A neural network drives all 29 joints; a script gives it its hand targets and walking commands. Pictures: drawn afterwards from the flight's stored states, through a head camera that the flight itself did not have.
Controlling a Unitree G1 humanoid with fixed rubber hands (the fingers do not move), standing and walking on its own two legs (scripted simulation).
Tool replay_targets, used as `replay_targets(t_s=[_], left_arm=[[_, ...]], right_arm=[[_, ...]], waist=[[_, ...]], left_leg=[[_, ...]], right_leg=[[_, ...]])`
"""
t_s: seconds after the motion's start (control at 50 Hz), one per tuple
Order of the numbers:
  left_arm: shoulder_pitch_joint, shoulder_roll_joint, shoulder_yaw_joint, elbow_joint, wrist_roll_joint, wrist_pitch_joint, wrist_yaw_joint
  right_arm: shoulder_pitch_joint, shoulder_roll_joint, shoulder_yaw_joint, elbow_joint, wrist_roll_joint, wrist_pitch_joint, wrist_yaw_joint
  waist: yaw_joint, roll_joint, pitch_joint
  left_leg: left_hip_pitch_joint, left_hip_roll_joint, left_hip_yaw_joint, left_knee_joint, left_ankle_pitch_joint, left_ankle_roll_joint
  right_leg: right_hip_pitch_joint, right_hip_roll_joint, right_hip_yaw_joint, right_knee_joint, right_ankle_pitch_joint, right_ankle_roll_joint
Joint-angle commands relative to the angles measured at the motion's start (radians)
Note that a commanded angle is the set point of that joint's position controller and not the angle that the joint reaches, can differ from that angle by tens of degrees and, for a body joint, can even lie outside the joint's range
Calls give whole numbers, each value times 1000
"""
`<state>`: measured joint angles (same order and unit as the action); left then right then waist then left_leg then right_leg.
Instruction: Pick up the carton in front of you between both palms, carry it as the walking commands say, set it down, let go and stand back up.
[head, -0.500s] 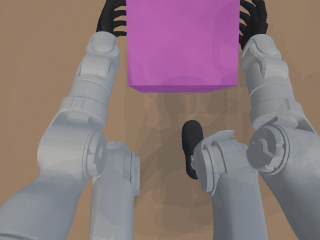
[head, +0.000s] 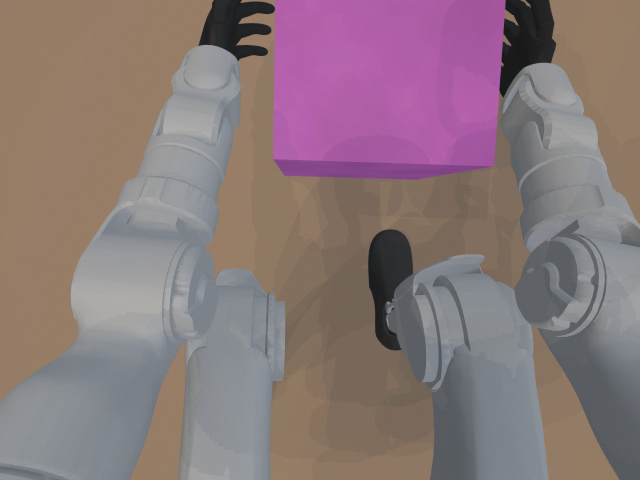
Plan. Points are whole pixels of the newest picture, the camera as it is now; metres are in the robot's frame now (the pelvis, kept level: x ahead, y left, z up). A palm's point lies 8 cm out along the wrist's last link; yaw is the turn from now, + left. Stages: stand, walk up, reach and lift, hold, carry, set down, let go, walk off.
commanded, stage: set down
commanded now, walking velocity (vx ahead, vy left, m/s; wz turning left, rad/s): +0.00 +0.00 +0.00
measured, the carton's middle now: (366, 90) +0.50 -0.09 -0.25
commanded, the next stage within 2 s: let go in 1.52 s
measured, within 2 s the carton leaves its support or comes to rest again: rests again in 0.24 s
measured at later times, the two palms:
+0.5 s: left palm (182, 50) +0.54 +0.12 -0.19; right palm (541, 94) +0.48 -0.27 -0.18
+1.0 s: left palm out of the picture +0.56 +0.11 -0.02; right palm out of the picture +0.47 -0.26 -0.03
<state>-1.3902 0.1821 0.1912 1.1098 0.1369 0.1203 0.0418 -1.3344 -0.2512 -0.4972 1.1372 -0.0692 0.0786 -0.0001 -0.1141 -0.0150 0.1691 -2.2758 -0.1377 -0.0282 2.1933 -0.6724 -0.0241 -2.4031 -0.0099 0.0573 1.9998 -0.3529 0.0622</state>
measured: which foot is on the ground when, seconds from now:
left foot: down 0.00-1.00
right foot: down 0.00-1.00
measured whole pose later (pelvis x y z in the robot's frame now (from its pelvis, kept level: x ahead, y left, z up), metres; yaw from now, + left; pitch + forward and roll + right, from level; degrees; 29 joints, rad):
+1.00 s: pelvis +0.01 -0.01 +0.09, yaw +0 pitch +46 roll +1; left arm -1.21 0.33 0.13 0.97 -0.05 0.12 0.04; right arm -1.02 -0.20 -0.30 0.78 0.10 0.09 -0.11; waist -0.11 0.03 -0.01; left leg -2.03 -0.08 -0.03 1.88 -0.65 -0.03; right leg -2.17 0.01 0.05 1.73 -0.36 0.03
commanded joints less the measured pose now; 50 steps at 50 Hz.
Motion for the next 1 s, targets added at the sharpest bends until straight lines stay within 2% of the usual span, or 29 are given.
replay_targets(t_s=[0.0,0.1,0.14,0.18,0.22,0.26,0.32,0.38,0.42,0.52,0.56,0.62,0.68,0.74,0.84,0.9,0.98], left_arm=[[-351,-501,-144,-50,-4,-40,-129],[-352,-440,-143,-45,1,-48,-117],[-338,-351,-132,-47,-2,-55,-100],[-291,-142,-104,-48,-15,-66,-57],[-233,177,-74,-46,-43,-84,24],[-247,222,-111,-40,-106,-89,48],[-279,195,-193,-84,-197,-101,37],[-314,183,-255,-148,-263,-106,22],[-315,204,-267,-180,-285,-104,23],[-239,263,-235,-231,-273,-80,42],[-209,265,-216,-274,-260,-66,50],[-177,266,-181,-360,-252,-34,58],[-148,273,-127,-358,-234,3,55],[-117,257,-94,-288,-228,14,42],[-65,246,-64,-204,-212,-8,19],[-45,250,-51,-201,-195,-19,7],[-26,255,-43,-255,-180,-22,-4]], right_arm=[[-281,642,170,14,20,5,128],[-289,575,158,23,38,-18,110],[-268,490,138,27,50,-36,88],[-175,278,93,60,60,-62,39],[-79,-50,57,72,99,-101,-43],[-89,-118,89,69,162,-131,-73],[-110,-137,148,67,238,-163,-80],[-128,-134,198,38,292,-176,-72],[-129,-140,219,4,320,-177,-73],[-67,-161,245,-119,360,-151,-86],[-29,-164,248,-189,355,-131,-94],[27,-162,231,-328,314,-91,-109],[47,-161,190,-413,247,-49,-124],[52,-129,170,-446,202,-27,-131],[96,-59,191,-442,180,-17,-121],[130,-38,196,-442,171,-11,-114],[179,-35,185,-475,160,0,-110]], waist=[[44,147,-716],[52,134,-715],[54,130,-728],[43,132,-740],[36,134,-757],[11,140,-785],[-26,171,-822],[-45,194,-873],[-47,191,-939],[-18,181,-1144],[-14,175,-1221],[-31,147,-1333],[-46,111,-1272],[-50,70,-1146],[-28,36,-1094],[-22,41,-1121],[-27,72,-1202]], left_leg=[[112,15,19,-308,163,49],[136,27,17,-304,158,43],[158,36,16,-301,161,35],[182,51,14,-299,159,20],[221,70,0,-304,172,6],[258,83,-12,-303,201,-1],[289,101,-26,-287,272,-11],[327,111,-30,-268,333,-18],[364,114,-22,-258,359,-22],[451,99,35,-271,323,-23],[483,84,61,-291,291,-21],[535,56,84,-334,244,-11],[507,40,87,-387,169,-1],[426,37,81,-434,119,8],[378,38,84,-504,131,13],[395,39,89,-546,144,10],[470,37,97,-603,180,3]], right_leg=[[597,79,-82,4,111,-44],[620,75,-81,10,109,-31],[641,69,-84,14,117,-19],[668,55,-90,17,126,-7],[701,32,-92,16,142,3],[721,18,-90,13,175,-4],[713,-2,-87,17,248,-20],[718,-13,-88,19,306,-33],[759,-14,-90,19,341,-34],[923,-1,-109,-4,351,-26],[990,10,-125,-25,336,-22],[1087,26,-151,-74,293,-19],[1077,36,-164,-133,213,-13],[1030,37,-162,-186,161,-6],[1049,41,-146,-260,175,2],[1081,46,-140,-305,190,3],[1142,55,-142,-365,222,-1]])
